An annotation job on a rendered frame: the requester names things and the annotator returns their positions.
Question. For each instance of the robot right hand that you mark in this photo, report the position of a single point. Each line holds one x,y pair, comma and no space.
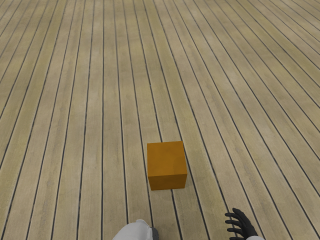
247,230

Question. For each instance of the carton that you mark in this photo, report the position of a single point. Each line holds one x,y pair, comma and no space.
166,165

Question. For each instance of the left robot shin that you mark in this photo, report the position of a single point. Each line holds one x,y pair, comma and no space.
142,221

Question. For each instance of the left robot thigh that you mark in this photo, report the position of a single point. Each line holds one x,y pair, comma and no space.
134,231

